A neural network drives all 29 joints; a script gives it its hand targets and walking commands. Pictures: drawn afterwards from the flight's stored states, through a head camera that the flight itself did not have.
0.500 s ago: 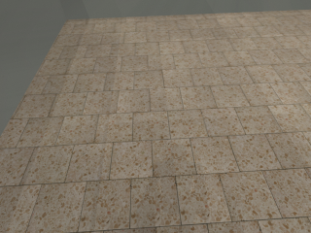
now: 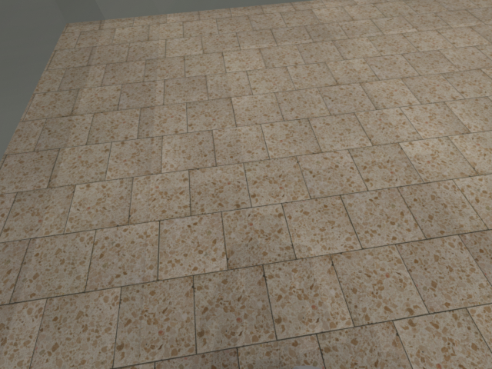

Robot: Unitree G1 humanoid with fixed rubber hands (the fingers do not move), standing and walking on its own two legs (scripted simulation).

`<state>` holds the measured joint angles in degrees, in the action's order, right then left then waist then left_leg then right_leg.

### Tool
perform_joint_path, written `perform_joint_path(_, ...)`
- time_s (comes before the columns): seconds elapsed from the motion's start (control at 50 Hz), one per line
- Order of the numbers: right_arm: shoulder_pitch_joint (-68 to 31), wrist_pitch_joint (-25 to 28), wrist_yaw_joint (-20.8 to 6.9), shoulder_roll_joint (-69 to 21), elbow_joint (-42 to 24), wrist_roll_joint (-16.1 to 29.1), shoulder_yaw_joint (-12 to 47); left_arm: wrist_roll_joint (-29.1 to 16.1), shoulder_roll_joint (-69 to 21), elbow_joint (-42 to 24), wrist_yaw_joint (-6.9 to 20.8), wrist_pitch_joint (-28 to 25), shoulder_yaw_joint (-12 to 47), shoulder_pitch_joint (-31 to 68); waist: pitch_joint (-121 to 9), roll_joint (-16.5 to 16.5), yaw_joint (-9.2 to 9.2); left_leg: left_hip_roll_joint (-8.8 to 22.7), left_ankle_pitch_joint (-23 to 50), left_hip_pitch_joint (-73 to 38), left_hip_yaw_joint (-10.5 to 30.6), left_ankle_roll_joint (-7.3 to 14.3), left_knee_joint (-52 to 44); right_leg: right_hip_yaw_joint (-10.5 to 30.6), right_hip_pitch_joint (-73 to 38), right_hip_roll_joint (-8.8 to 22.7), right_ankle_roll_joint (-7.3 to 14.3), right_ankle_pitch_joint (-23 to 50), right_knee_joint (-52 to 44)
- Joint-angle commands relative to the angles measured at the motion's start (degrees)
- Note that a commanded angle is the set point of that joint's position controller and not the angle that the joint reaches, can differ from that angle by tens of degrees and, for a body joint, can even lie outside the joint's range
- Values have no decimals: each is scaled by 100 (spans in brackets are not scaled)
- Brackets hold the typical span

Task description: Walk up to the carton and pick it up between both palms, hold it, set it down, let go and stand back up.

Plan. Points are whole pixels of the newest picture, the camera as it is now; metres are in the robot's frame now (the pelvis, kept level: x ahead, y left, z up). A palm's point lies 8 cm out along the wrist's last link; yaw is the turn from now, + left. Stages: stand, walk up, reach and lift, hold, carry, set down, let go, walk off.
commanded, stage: walk up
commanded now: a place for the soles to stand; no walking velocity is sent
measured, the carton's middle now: out of the picture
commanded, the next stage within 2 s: none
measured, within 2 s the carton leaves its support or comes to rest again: neither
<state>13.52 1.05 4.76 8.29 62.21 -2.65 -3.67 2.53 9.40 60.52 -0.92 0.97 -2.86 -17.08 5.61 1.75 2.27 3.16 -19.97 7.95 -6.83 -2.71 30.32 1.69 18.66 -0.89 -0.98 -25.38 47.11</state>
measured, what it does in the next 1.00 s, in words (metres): steps to the right, turning right: right foot, then left foot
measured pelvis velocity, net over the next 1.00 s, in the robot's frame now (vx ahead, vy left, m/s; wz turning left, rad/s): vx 0.00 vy -0.25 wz -1.06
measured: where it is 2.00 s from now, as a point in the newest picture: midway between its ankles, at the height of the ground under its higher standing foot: outside the picture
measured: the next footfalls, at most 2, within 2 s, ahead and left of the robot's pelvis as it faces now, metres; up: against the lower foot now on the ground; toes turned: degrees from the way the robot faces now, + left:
right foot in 0.16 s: +0.08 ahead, -0.19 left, +0.00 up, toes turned -14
left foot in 0.40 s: +0.14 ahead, +0.01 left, +0.00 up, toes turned -25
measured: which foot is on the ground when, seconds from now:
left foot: down 0.00-0.16, up 0.18-0.38, down 0.40-0.76, up 0.78-1.00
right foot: up 0.00-0.14, down 0.16-0.40, up 0.42-0.72, down 0.74-1.00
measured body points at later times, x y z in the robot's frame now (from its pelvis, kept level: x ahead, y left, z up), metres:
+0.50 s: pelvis +0.01 -0.08 -0.01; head +0.01 -0.08 +0.44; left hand +0.21 +0.13 -0.13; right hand -0.03 -0.37 -0.12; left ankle +0.10 +0.02 -0.73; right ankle +0.01 -0.18 -0.68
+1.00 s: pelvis +0.00 -0.25 -0.01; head -0.02 -0.28 +0.44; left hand +0.28 -0.17 -0.11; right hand -0.16 -0.48 -0.14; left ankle +0.15 -0.22 -0.68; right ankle -0.06 -0.31 -0.73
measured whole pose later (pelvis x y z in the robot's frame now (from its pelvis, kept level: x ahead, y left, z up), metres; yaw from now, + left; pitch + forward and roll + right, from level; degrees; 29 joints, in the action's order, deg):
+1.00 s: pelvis +0.00 -0.25 -0.01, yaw -61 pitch -3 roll +0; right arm 16.6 2.2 0.1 17.0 39.6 -2.3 -0.3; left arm 0.6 14.7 45.2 2.3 0.8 -1.6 -16.6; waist 3.8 -5.2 2.4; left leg 5.4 -28.1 28.6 -2.5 -0.1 57.4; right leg 2.6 17.8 -4.6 3.5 -19.1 39.8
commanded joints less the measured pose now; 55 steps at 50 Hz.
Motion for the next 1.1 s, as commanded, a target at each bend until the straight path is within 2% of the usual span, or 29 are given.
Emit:
perform_joint_path(0.0,-30,150,209,1303,-382,-164,-308,179,911,-933,100,177,-292,608,232,-891,-224,3092,2577,-601,1715,2103,-1316,748,1891,1460,-487,-924,1676)
perform_joint_path(0.04,-478,169,146,1515,-642,-260,-322,95,811,-963,229,213,-277,334,265,-1084,-14,2623,2066,-313,970,1807,-1120,604,1379,1489,-478,-491,970)
perform_joint_path(0.1,-1166,30,-23,1754,-1144,-381,-363,-110,905,-848,443,178,-306,-395,-314,-972,456,1944,1515,702,-165,1333,-9,-505,-660,812,-97,449,-60)
perform_joint_path(0.12,-1378,-4,-46,1816,-1288,-289,-327,-152,1126,-704,498,160,-297,-801,-392,-381,640,1508,696,1487,-507,1134,739,-629,-1498,517,172,1212,-643)
perform_joint_path(0.14,-1513,-96,-88,1355,-1394,-245,-192,-201,1394,-492,501,121,-410,-1340,-431,773,1003,570,-15,2040,-846,913,2414,-292,-2010,-13,553,1401,-1305)
perform_joint_path(0.16,-1452,-180,-222,884,-1795,-119,-2,-212,2077,-690,453,102,-528,-1229,-224,2789,980,-620,-2744,2901,-516,492,4150,2592,-1468,1263,1224,1998,-3048)
perform_joint_path(0.18,-819,-214,-252,811,-1945,14,-7,-291,2415,-951,412,126,-474,-506,-187,2538,548,-552,-2919,2968,721,437,4606,4254,-805,1715,1820,1252,-3904)
perform_joint_path(0.22,-278,-17,-264,1050,-1916,183,110,-211,2275,-1317,257,214,-400,328,24,1498,63,-125,-2059,2740,994,454,4109,3235,-849,1515,1873,1837,-3161)
perform_joint_path(0.26,15,114,-208,1393,-1833,172,70,-38,2037,-1785,279,263,-318,739,-324,759,-141,-166,-1240,1703,708,391,2589,2362,-166,981,1402,2189,-2554)
perform_joint_path(0.28,263,140,-173,1413,-1854,187,33,15,1876,-1829,366,272,-216,779,-608,1116,-188,-265,-918,1325,506,340,1975,2392,-209,931,1406,2430,-2426)
perform_joint_path(0.32,260,79,-151,1342,-1980,205,17,32,1849,-1886,516,268,-254,487,-852,1021,-35,-466,-500,644,339,309,1480,2482,100,847,1293,2349,-2411)
perform_joint_path(0.36,887,83,-177,1259,-2079,203,-20,-2,1862,-2039,589,287,-162,779,-892,542,-507,-437,557,-1042,543,557,181,2315,1505,461,743,1148,-2126)
perform_joint_path(0.38,1269,119,-125,1498,-2080,169,-111,-22,1680,-2195,617,300,-100,816,-962,-409,-688,389,-403,-1596,1671,743,-726,1928,2300,-11,290,-275,-1397)
perform_joint_path(0.4,946,103,-86,2040,-2302,113,-204,-18,1393,-2137,630,354,9,566,-724,-1615,-590,2300,-2332,-704,3802,1166,-2185,865,2428,-670,-138,-377,752)
perform_joint_path(0.42,311,106,12,2062,-2320,56,-185,128,1725,-2026,613,424,-78,416,115,-991,-306,2999,-2630,287,4390,1335,-2558,837,2717,25,-365,-315,1805)
perform_joint_path(0.46,-281,250,29,1492,-2241,-4,-107,231,1877,-1792,696,366,-237,11,285,-834,110,2433,-1503,326,2797,1304,-2163,791,2529,440,-488,361,2263)
perform_joint_path(0.54,-418,473,-64,1545,-2217,-86,-180,94,1615,-1753,878,273,-131,314,407,-1217,58,2107,-836,426,1075,1351,-1986,621,2271,881,-519,603,2211)
perform_joint_path(0.56,-136,497,-77,1560,-2096,-134,-191,99,1552,-1801,905,257,-107,581,322,-985,-103,2030,-723,191,808,1355,-1876,481,2202,994,-497,593,1643)
perform_joint_path(0.62,436,474,-96,1879,-1973,-167,-225,-46,1300,-1992,980,188,33,1324,237,-1023,-466,2068,-630,107,111,1481,-1820,-67,1782,1024,-381,528,542)
perform_joint_path(0.7,357,272,-142,2068,-1986,-190,-213,-119,1358,-1763,888,-94,40,825,-242,-1401,-44,1826,222,613,-925,1256,-915,-1158,-85,529,31,774,-489)
perform_joint_path(0.74,328,108,-285,1600,-2062,-191,-13,-48,1815,-1177,573,-248,-249,-710,-1091,276,702,1124,1278,1003,-1494,862,2073,-886,-1892,-6,398,693,-1414)
perform_joint_path(0.76,63,71,-442,1254,-2570,-153,43,-210,2689,-1223,467,-242,-419,-1080,-1247,2305,888,175,-1741,2972,-1006,432,3674,2173,-2615,1227,1014,873,-2361)
perform_joint_path(0.78,-21,-3,-508,1391,-2889,-47,16,-420,2902,-1359,385,-139,-529,-889,-1165,1779,799,46,-2161,3562,279,350,4140,3870,-2381,1818,1449,297,-3199)
perform_joint_path(0.84,148,205,-568,1508,-2762,159,174,-294,2223,-1552,136,8,-323,-443,-806,700,369,541,-1519,3555,783,366,3736,2736,-2177,1602,1553,999,-2615)
perform_joint_path(0.86,482,250,-520,1529,-2648,107,154,-249,2075,-1793,144,-5,-291,-45,-724,700,99,513,-1209,3242,725,308,3558,2495,-1632,1431,1523,1236,-2571)
perform_joint_path(0.9,796,253,-466,1433,-2534,65,202,-186,1767,-1924,242,-85,-212,203,-790,830,-25,426,-1226,2510,570,255,3061,2246,-860,1372,1581,1161,-2605)
perform_joint_path(1.02,346,187,-388,1275,-2872,28,182,-150,1644,-2037,354,-118,-204,-86,12,784,60,146,-13,2218,557,343,2211,2612,410,1038,1411,-206,-2866)
perform_joint_path(1.06,265,242,-428,1187,-2863,21,206,-120,1635,-2003,361,-106,-201,-149,183,471,1,-28,350,1724,443,378,1642,2619,773,893,1243,-461,-2779)
perform_joint_path(1.08,603,279,-411,1133,-2758,36,150,-94,1631,-1989,379,-108,-179,15,198,417,-238,-109,677,919,368,419,1218,2343,1306,705,1161,-552,-2507)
